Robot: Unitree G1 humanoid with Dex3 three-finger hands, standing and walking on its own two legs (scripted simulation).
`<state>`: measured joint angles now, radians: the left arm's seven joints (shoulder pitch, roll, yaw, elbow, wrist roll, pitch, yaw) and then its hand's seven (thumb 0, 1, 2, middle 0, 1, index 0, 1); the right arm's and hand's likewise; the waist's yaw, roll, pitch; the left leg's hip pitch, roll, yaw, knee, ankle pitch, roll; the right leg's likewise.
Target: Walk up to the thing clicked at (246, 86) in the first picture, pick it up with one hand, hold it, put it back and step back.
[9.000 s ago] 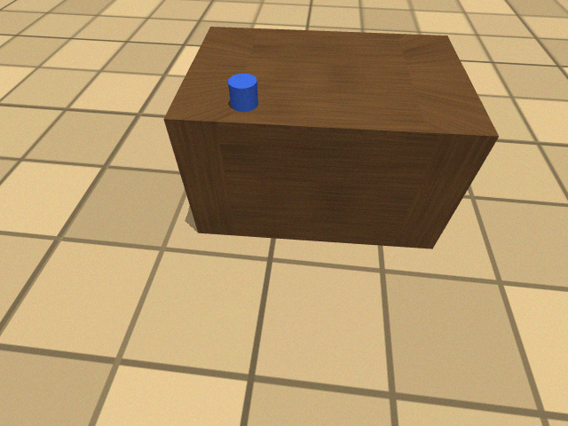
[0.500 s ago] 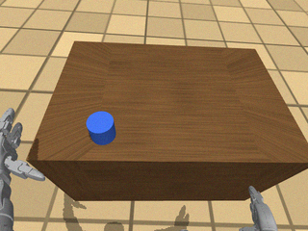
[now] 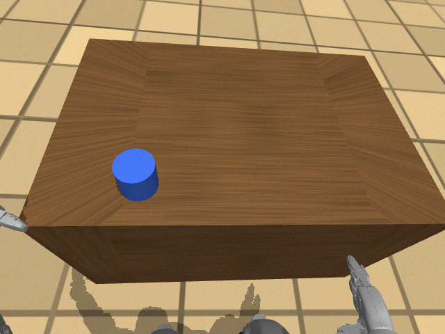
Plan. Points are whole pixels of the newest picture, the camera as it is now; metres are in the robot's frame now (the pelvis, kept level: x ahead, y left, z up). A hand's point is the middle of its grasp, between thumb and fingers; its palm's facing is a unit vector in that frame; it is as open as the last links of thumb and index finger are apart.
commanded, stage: go down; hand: left
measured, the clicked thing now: (136, 175) +0.46 +0.17 -0.09
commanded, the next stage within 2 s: approach in 1.80 s
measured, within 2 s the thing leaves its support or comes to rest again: neither
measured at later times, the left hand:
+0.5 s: hand out of the picture +0.39 +0.35 +0.07, palm faces +0.19 -0.98 +0.01, open 17.7 cm
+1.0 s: hand out of the picture +0.41 +0.36 +0.06, palm faces +0.19 -0.98 +0.02, open 17.7 cm
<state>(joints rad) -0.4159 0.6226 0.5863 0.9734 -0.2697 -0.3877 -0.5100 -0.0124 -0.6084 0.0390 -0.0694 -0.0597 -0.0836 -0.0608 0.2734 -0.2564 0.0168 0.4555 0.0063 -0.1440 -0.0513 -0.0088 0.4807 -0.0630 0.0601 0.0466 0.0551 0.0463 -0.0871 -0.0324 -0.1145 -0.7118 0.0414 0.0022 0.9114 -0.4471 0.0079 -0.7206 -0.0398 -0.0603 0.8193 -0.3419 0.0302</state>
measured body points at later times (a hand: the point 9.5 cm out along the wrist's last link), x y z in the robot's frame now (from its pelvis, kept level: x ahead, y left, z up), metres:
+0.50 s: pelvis +0.00 +0.00 -0.02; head +0.09 +0.04 +0.42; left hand +0.37 +0.40 +0.07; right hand +0.15 -0.26 -0.06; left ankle -0.01 +0.11 -0.69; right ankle +0.03 -0.15 -0.69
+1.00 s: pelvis -0.01 +0.00 -0.03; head +0.10 +0.05 +0.41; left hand +0.39 +0.42 +0.06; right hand +0.15 -0.26 -0.06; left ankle -0.01 +0.11 -0.69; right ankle +0.03 -0.15 -0.69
